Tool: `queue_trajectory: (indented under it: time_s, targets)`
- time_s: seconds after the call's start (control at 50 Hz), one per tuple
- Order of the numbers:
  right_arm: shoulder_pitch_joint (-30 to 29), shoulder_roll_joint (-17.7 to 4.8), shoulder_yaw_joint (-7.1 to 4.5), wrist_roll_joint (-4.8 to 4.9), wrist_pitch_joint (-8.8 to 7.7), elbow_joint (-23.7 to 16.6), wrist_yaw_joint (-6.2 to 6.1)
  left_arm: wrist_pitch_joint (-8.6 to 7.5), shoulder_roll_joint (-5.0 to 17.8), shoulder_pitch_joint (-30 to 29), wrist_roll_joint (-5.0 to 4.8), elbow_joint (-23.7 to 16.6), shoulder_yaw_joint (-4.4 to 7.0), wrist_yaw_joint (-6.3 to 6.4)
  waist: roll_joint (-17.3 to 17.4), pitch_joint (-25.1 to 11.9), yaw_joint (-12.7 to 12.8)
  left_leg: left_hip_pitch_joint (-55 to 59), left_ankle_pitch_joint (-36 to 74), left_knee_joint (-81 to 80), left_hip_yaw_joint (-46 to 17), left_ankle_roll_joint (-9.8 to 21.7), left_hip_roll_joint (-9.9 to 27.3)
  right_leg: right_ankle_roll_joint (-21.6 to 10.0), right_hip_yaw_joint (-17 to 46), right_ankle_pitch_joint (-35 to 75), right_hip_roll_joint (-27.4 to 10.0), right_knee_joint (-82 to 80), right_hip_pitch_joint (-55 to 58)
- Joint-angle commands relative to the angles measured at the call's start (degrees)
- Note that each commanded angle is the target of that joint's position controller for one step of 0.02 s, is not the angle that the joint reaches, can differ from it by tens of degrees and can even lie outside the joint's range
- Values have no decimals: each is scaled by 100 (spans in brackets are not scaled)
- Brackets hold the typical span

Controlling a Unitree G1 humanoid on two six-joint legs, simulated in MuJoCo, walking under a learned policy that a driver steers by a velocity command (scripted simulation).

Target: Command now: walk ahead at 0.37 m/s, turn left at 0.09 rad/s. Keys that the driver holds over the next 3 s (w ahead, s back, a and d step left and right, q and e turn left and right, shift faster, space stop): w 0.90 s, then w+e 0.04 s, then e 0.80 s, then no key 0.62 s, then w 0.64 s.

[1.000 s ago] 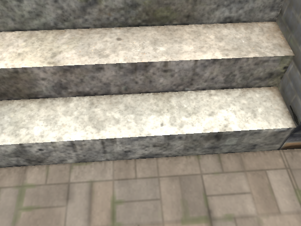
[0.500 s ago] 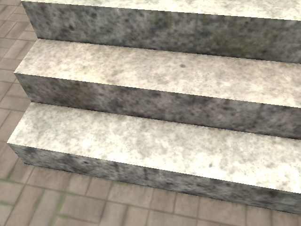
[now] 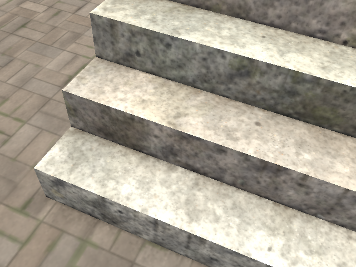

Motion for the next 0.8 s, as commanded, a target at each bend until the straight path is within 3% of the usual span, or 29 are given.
queue_trajectory:
  time_s: [0.02,0.12,0.18,0.22,0.24,0.26,0.28,0.3,0.32,0.34,0.36,0.4,0.44,0.54,0.6,0.64,0.66,0.68,0.7,0.72,0.74,0.76,0.78,0.8]
  targets:
    - [25,-873,-238,59,-269,-133,-37,-131,377,-508,25,-364,118,2,862,359,-114,471,-30,-1096,-1094,843,1243,94,58,491,-156,136,-1192]
    - [397,-929,-272,33,-335,219,-49,-178,193,-1195,18,-534,30,15,967,526,-373,357,479,-949,-841,912,1289,161,-43,684,-115,-1072,-894]
    - [418,-1030,-291,23,-351,375,-55,-225,196,-1264,5,-586,0,61,913,521,-314,292,1351,-621,-805,875,1397,-30,-110,444,-2,-1561,-396]
    - [280,-1123,-308,38,-359,455,-59,-288,250,-871,-24,-494,27,149,828,390,-69,149,2240,-214,-758,759,1420,-198,-193,488,163,-1908,355]
    - [116,-1142,-301,64,-359,453,-54,-347,275,-357,11,-316,55,220,629,154,215,19,3152,435,-548,631,1208,-280,-291,770,338,-2337,1137]
    - [123,-1002,-241,69,-377,476,-49,-416,475,424,78,-43,133,309,332,-388,505,-353,3336,1502,-270,503,877,-395,-113,791,224,-2484,2296]
    - [106,-640,-102,191,-416,248,-31,-458,1044,1279,173,40,255,390,-536,-1041,811,-1614,1972,3129,104,213,376,-811,1617,-49,-1114,-2926,3607]
    - [367,-512,-87,161,-400,251,-44,-436,1615,1603,108,255,407,341,-1605,-1091,632,-2839,-1502,4402,151,156,-423,-1295,3601,-101,-2036,-3657,3980]
    - [191,-825,-154,22,-344,405,-62,-399,1100,1008,-1,163,290,284,-611,-585,351,-3019,-1397,4949,-419,287,17,-1209,3330,-699,-1851,-3692,3330]
    - [104,-791,-141,16,-356,451,2,-396,711,385,-50,3,189,243,-233,-153,124,-2966,-852,4884,-378,330,278,-1110,2733,-843,-1617,-3845,2678]
    - [-20,-697,-110,15,-362,482,36,-413,433,54,-52,-55,105,237,-108,86,-14,-2839,-469,4640,-282,307,467,-954,2172,-254,-1339,-4046,2240]
    - [-39,-555,-63,-114,-279,576,48,-514,222,61,-57,72,19,271,-135,94,-129,-2506,-117,4588,-93,161,538,-839,1356,1574,-1031,-4066,1923]
    - [-94,-404,-18,-108,-231,571,77,-604,292,274,-82,239,19,265,-99,-95,-203,-2442,-60,4519,33,55,516,-929,888,2874,-956,-3928,1900]
    - [-1211,-295,85,-130,-236,238,103,-624,299,415,-115,417,-7,278,-189,69,-23,-2409,325,2884,359,-169,495,-962,369,3290,-785,-3917,1688]
    - [-1456,-247,117,-40,-224,230,22,-617,370,435,-83,448,2,302,-328,-38,30,-2014,404,2120,486,-163,273,-885,397,3743,-790,-3639,1826]
    - [-1277,-259,120,-5,-233,299,-57,-588,339,474,-80,490,-7,315,-483,-232,-22,-1721,278,1977,502,-74,214,-890,478,3978,-910,-3310,2006]
    - [-1156,-285,109,-25,-251,341,-97,-578,340,380,-110,450,-12,323,-362,-266,-90,-1493,250,1760,503,-21,159,-857,510,4284,-914,-3052,2003]
    - [-832,-290,83,-47,-292,457,-139,-555,329,220,-165,424,-23,338,-143,-409,-291,-1051,455,1289,568,54,39,-776,464,4621,-820,-2536,2014]
    - [-52,-300,40,-100,-342,721,-187,-554,284,251,-207,463,-46,348,106,-692,-578,-210,718,926,577,126,-19,-710,308,4683,-589,-1605,1776]
    - [629,-628,-57,-184,-397,876,-217,-564,131,58,-284,340,-114,365,532,-809,-876,582,1481,503,-211,261,678,-526,151,3492,-287,-245,982]
    - [704,-1329,-204,-193,-373,900,-220,-534,-522,672,-269,248,-275,357,1943,-973,-368,1239,3296,259,-2197,934,2294,-235,-252,-1004,606,1555,-415]
    - [705,-1328,-292,22,-303,957,-168,-359,-185,1008,-118,572,-193,439,1316,-1106,-412,730,1582,44,-2449,1538,2385,-291,280,-1507,462,2601,-644]
    - [228,-944,-230,86,-256,833,-107,-304,-46,788,35,592,-154,427,864,-415,-274,84,-152,-214,-2205,1519,2073,-283,388,-1101,255,3208,-1033]
    - [-118,-613,-131,65,-229,775,-38,-302,-61,455,69,491,-127,367,806,27,-214,-440,-1047,-513,-1923,1347,1784,-267,297,-809,185,3644,-1354]
Next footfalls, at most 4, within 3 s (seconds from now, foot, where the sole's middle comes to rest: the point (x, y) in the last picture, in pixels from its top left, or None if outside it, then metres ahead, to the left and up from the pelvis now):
0.26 right None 0.24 -0.12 -0.79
0.72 left None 0.41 0.06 -0.79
1.32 right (238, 225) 0.60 -0.21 -0.59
2.00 left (177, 192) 0.73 0.00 -0.59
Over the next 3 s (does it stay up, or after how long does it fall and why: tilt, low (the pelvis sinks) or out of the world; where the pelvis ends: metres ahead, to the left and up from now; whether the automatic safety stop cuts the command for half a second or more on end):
stays up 0.72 -0.26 0.27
